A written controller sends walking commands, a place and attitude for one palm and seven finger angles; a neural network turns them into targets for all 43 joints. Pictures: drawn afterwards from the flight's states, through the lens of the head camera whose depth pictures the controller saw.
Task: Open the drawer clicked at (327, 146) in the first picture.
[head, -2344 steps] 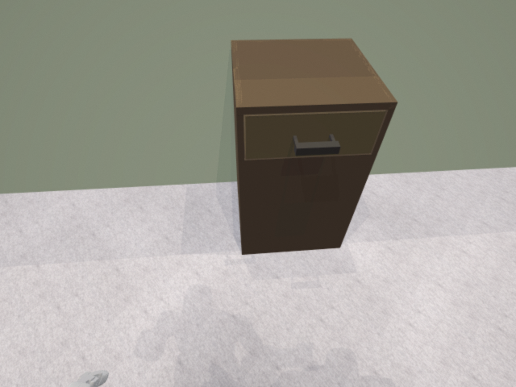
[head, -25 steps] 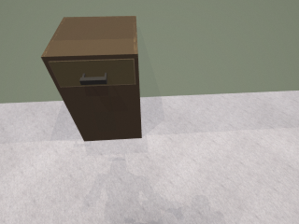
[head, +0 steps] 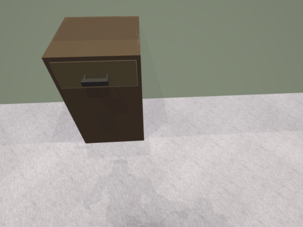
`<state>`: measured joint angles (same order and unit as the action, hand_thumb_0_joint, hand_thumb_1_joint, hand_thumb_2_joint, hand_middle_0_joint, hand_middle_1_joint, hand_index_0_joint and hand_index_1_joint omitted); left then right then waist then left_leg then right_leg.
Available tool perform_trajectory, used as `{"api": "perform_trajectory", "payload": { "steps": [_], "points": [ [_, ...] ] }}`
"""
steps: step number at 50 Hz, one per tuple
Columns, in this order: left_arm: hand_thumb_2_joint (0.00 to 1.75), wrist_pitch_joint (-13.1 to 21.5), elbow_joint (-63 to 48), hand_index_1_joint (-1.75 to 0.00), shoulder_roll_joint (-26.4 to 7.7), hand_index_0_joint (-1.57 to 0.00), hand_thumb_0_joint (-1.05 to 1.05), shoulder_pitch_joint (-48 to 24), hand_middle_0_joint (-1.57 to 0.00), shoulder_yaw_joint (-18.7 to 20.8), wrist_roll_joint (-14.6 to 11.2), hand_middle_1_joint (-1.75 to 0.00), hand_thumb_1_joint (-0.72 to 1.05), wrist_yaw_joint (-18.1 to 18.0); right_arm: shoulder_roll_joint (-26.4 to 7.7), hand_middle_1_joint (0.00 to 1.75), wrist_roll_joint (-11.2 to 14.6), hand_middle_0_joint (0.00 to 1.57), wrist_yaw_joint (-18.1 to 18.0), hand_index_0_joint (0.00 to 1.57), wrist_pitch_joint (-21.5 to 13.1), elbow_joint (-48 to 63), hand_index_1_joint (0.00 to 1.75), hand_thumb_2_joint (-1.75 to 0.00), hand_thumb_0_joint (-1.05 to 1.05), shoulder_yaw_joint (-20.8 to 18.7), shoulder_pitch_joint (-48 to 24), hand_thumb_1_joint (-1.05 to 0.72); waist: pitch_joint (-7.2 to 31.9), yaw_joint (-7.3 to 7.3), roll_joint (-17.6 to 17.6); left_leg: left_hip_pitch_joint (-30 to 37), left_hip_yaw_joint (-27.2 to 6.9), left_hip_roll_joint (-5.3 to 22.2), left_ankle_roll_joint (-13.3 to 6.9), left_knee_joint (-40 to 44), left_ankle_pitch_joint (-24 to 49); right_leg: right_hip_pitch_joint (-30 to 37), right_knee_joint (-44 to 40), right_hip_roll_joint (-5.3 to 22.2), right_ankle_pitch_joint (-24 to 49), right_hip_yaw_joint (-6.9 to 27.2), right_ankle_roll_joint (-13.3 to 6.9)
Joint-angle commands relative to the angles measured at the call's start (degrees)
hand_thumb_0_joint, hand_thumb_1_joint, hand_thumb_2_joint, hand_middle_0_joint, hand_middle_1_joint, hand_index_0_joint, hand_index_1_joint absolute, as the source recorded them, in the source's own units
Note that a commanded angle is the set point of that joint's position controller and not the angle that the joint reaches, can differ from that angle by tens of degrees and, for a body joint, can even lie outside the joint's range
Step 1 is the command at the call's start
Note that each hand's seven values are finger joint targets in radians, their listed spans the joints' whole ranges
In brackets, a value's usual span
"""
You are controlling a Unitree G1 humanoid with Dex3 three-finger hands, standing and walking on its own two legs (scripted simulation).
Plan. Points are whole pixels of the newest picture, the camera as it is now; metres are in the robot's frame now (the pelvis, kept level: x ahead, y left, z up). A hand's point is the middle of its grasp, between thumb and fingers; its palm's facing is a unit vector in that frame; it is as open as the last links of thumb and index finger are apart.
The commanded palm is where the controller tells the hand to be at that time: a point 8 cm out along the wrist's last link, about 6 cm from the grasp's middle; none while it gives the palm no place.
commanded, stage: take the last steps up to it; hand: left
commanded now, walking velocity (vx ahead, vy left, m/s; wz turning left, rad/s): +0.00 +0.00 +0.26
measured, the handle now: (95, 79) +0.78 +0.31 -0.12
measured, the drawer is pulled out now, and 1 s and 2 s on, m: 0.00 0.00 0.00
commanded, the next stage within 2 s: come to a stop and stand still in 0.84 s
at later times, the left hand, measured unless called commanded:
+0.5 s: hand out of the picture +0.05 +0.23 -0.19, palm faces +0.09 -0.98 -0.18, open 7.4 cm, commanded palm none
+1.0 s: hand (98, 187) +0.27 +0.20 -0.18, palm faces +0.17 -0.96 -0.21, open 7.2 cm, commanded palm none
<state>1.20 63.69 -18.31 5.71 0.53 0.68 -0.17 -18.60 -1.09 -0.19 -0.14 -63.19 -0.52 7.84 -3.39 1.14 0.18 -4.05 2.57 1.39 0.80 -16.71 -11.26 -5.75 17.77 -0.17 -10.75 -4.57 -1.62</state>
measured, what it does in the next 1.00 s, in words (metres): walks ahead: right foot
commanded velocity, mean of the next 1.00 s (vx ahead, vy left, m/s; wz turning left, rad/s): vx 0.20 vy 0.05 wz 0.06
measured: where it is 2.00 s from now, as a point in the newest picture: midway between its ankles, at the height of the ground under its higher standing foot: (150, 225)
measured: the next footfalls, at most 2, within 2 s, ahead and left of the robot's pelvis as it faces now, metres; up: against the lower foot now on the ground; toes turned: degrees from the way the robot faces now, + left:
right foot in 0.76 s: +0.32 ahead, -0.10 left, +0.00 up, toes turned +5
left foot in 1.08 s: +0.34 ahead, +0.17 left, +0.00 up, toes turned +11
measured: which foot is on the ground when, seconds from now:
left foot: down 0.00-0.76, up 0.78-1.00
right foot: down 0.00-0.38, up 0.40-0.74, down 0.76-1.00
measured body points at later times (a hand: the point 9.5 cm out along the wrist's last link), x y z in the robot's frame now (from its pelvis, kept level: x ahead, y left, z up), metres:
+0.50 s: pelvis +0.07 +0.04 -0.01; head +0.10 +0.06 +0.44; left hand +0.04 +0.28 -0.18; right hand +0.04 -0.19 -0.16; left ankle +0.01 +0.13 -0.75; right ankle +0.02 -0.09 -0.69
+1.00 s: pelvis +0.25 +0.01 -0.01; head +0.30 +0.02 +0.44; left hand +0.27 +0.25 -0.16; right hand +0.31 -0.21 -0.16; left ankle +0.25 +0.16 -0.71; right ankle +0.26 -0.07 -0.75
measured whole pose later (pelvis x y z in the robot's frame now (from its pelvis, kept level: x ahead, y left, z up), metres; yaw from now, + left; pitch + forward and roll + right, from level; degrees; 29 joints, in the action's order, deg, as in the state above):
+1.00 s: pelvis +0.25 +0.01 -0.01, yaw +8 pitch +1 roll +0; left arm 3.3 59.5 -9.8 11.8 3.7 1.3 -1.2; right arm -8.4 -1.3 -1.3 -1.3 -60.0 -3.4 12.0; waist -5.3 1.1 -0.5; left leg -24.9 2.5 5.2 0.5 -47.1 -20.0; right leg -12.1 25.3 0.0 -14.0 -8.5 -3.7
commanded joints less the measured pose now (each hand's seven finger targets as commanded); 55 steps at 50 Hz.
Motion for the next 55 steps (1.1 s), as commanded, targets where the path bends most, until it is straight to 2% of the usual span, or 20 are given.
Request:
{"api": "perform_trajectory", "payload": {
  "steps": [1,4,7,10,13,17,19,20,24,32,35,36,37,38,39,44,49,52,54,55],
  "points": [
    [0.9,0.85,-3.85,-0.3,-12.07,-0.2,0.0,-1.35,-0.2,2.87,0.08,-0.3,0.9,-1.06,-11.07,0.3,0.33,0.2,-0.64,0.2,-0.74,3.97,0.3,-0.9,0.0,-2.03,-1.59,-0.9,5.43,-0.88,0.65,-0.83,-5.94,6.14,-1.74,0.07,14.41,2.57,-0.51,8.51,14.31,5.65,-0.53],
    [0.9,0.59,-3.76,-0.3,-10.48,-0.2,0.0,-0.96,-0.2,2.45,-0.04,-0.3,0.9,-1.03,-9.2,0.3,0.2,0.2,-0.54,0.2,-0.4,3.67,0.3,-0.9,0.0,-1.6,-1.04,-0.9,5.93,-0.89,0.4,-1.66,-5.96,5.73,-1.36,-0.49,11.84,3.11,-0.6,8.89,11.68,5.53,-0.24],
    [0.9,-0.57,-2.6,-0.3,-6.87,-0.2,0.0,2.68,-0.2,1.85,0.2,-0.3,0.9,-0.91,-3.27,0.3,-0.35,0.2,0.02,0.2,0.71,2.97,0.3,-0.9,0.0,-0.48,1.84,-0.9,3.65,-1.49,-1.59,-6.34,-4.22,3.05,-0.81,-3.3,-2.33,2.48,-2.88,10.06,-8.21,7.66,-0.45],
    [0.9,-1.14,-2.47,-0.3,-8.96,-0.2,0.0,5.51,-0.2,2.85,0.66,-0.3,0.9,-0.48,-1.83,0.3,-0.67,0.2,0.33,0.2,1.05,3.28,0.3,-0.9,0.0,-0.47,3.43,-0.9,-1.14,-2.47,-7.93,-14.32,-1.31,0.11,-0.64,-10.73,-12.22,0.93,-8.07,14.95,-25.56,13.92,-3.77],
    [0.9,-0.5,-3.24,-0.3,-8.73,-0.2,0.0,7.02,-0.2,3.73,0.94,-0.3,0.9,-0.35,-1.26,0.3,-0.48,0.2,0.4,0.2,0.63,4.62,0.3,-0.9,0.0,-1.19,3.49,-0.9,-4.35,-2.78,-8.85,-19.88,-1.18,2.15,-0.8,-20.81,-16.16,0.23,-9.52,19.79,-25.46,17.26,-8.1],
    [0.9,0.08,-4.44,-0.3,-5.81,-0.2,0.0,4.32,-0.2,3.91,0.32,-0.3,0.9,0.08,1.1,0.3,-0.26,0.2,0.54,0.2,-0.66,1.92,0.3,-0.9,0.0,-1.46,13.57,-0.9,-3.68,2.35,0.5,-4.21,-0.87,2.9,-1.62,-5.34,-7.06,-9.88,2.09,14.04,-19.38,5.63,-4.32],
    [0.9,0.08,-6.74,-0.3,0.81,-0.2,0.0,2.59,-0.2,2.47,-0.22,-0.3,0.9,0.77,-5.25,0.3,-1.39,0.2,-0.73,0.2,-1.43,-1.45,0.3,-0.9,0.0,-3.49,24.11,-0.9,-3.54,5.42,20.56,5.53,-25.97,16.56,-8.62,6.23,-10.05,-26.61,29.59,1.0,-20.72,-5.27,1.68],
    [0.9,0.34,-8.22,-0.3,0.59,-0.2,0.0,0.03,-0.2,2.43,0.47,-0.3,0.9,0.42,-4.42,0.3,-1.09,0.2,-1.06,0.2,-1.33,-1.92,0.3,-0.9,0.0,-3.34,26.78,-0.9,-5.26,5.62,15.16,6.54,-29.04,19.78,-12.31,6.32,-5.79,-32.12,38.29,2.3,-23.08,0.62,0.64],
    [0.9,0.95,-7.26,-0.3,2.51,-0.2,0.0,1.54,-0.2,2.78,0.55,-0.3,0.9,0.89,1.22,0.3,-0.58,0.2,-2.23,0.2,-3.28,-0.99,0.3,-0.9,0.0,-2.26,23.55,-0.9,-4.9,1.76,4.1,4.9,-17.95,16.24,-11.78,3.28,15.45,-33.05,43.78,6.7,-11.11,3.73,1.02],
    [0.9,0.52,-8.65,-0.3,6.57,-0.2,0.0,0.25,-0.2,2.32,0.49,-0.3,0.9,1.23,3.94,0.3,-0.47,0.2,-2.69,0.2,-3.58,-3.5,0.3,-0.9,0.0,-2.08,25.31,-0.9,-3.14,1.77,8.14,0.32,-6.83,11.58,-8.56,0.5,23.0,-20.06,23.69,3.07,-4.79,-3.65,0.43],
    [0.9,0.81,-6.79,-0.3,5.58,-0.2,0.0,7.39,-0.2,3.33,0.43,-0.3,0.9,1.17,4.2,0.3,-0.12,0.2,-2.78,0.2,-3.25,-3.79,0.3,-0.9,0.0,-1.92,24.21,-0.9,-1.44,-2.17,6.43,-4.61,-4.82,9.77,-6.86,-8.16,26.68,-5.63,16.25,0.38,-0.31,-5.0,-0.99],
    [0.9,1.22,-4.85,-0.3,3.15,-0.2,0.0,15.23,-0.2,4.23,0.45,-0.3,0.9,0.93,4.28,0.3,0.48,0.2,-2.53,0.2,-3.36,-3.0,0.3,-0.9,0.0,-2.2,22.35,-0.9,2.28,-5.93,3.45,-10.45,-3.1,7.82,-5.6,-16.68,24.58,6.44,14.02,2.13,2.39,-1.38,-2.59],
    [0.9,1.79,-2.46,-0.3,-1.45,-0.2,0.0,23.6,-0.2,5.72,0.94,-0.3,0.9,0.27,6.29,0.3,1.17,0.2,-2.18,0.2,-3.76,-1.76,0.3,-0.9,0.0,-2.0,21.76,-0.9,6.98,-8.89,-6.36,-21.11,1.45,2.52,-3.18,-31.32,9.71,18.47,10.43,13.52,1.98,14.0,-7.14],
    [0.9,1.93,-1.2,-0.3,-5.36,-0.2,0.0,28.23,-0.2,6.55,0.46,-0.3,0.9,-0.07,8.37,0.3,1.59,0.2,-2.07,0.2,-3.87,-0.03,0.3,-0.9,0.0,-1.95,21.81,-0.9,11.09,-9.04,-15.25,-27.45,1.61,-2.36,-2.17,-51.3,-22.37,20.38,0.08,27.91,4.5,33.09,-12.99],
    [0.9,1.66,-2.12,-0.3,-4.35,-0.2,0.0,24.56,-0.2,6.0,-0.1,-0.3,0.9,-0.56,6.88,0.3,1.19,0.2,-1.85,0.2,-3.28,0.49,0.3,-0.9,0.0,-2.53,18.81,-0.9,6.05,-8.24,-8.05,-30.73,-3.23,0.9,-2.56,-58.12,-22.68,14.26,-2.66,27.43,-0.89,33.42,-14.38],
    [0.9,2.38,-5.9,-0.3,4.53,-0.2,0.0,9.57,-0.2,3.78,0.92,-0.3,0.9,-1.6,12.03,0.3,-0.02,0.2,-0.57,0.2,-0.67,0.83,0.3,-0.9,0.0,-2.16,16.89,-0.9,-2.24,0.93,-5.36,-19.62,-2.85,6.5,-1.04,-43.03,-12.45,-13.13,-5.82,18.41,8.37,9.9,-9.44],
    [0.9,2.47,-5.25,-0.3,3.43,-0.2,0.0,10.44,-0.2,4.07,0.58,-0.3,0.9,-1.25,12.3,0.3,0.24,0.2,-0.23,0.2,-0.76,2.92,0.3,-0.9,0.0,-1.46,12.12,-0.9,1.63,-0.27,-2.88,-14.75,0.7,2.75,0.47,-23.64,-4.29,-7.34,-1.89,14.03,21.41,6.17,-8.34],
    [0.9,1.63,-4.9,-0.3,2.59,-0.2,0.0,9.67,-0.2,3.67,0.27,-0.3,0.9,-1.9,8.42,0.3,0.37,0.2,-0.67,0.2,-0.97,3.63,0.3,-0.9,0.0,-1.53,11.31,-0.9,5.01,0.41,-4.82,-8.45,0.19,1.69,0.72,-11.72,6.4,-3.28,5.9,11.22,29.5,3.28,-4.09],
    [0.9,0.72,-5.57,-0.3,3.68,-0.2,0.0,11.86,-0.2,3.01,-0.18,-0.3,0.9,-2.54,2.05,0.3,0.41,0.2,-1.32,0.2,-1.33,4.99,0.3,-0.9,0.0,-2.34,10.74,-0.9,8.91,-0.39,3.08,0.21,-6.41,10.61,-3.27,-11.31,41.41,-7.4,10.79,7.23,17.24,0.57,0.79],
    [0.9,0.28,-5.98,-0.3,4.49,-0.2,0.0,12.34,-0.2,2.78,-0.06,-0.3,0.9,-2.85,-0.21,0.3,0.44,0.2,-1.73,0.2,-0.69,5.74,0.3,-0.9,0.0,-2.85,9.85,-0.9,8.09,-0.34,5.47,0.68,-8.44,13.85,-5.53,-11.31,47.4,-9.05,11.04,5.27,6.66,-0.02,1.85]
  ]
}}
